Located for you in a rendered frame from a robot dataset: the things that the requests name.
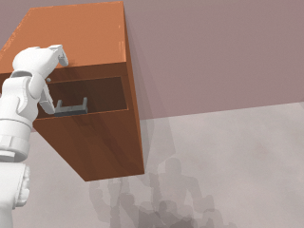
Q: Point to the drawer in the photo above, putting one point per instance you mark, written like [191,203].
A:
[102,93]

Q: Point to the left robot upper arm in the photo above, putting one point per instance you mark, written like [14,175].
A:
[14,189]

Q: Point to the left robot forearm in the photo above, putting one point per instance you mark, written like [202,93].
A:
[21,93]

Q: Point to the left robot hand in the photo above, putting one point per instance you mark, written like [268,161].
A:
[43,61]

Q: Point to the cabinet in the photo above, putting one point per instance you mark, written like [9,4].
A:
[99,145]

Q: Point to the handle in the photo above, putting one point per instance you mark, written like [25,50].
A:
[63,111]

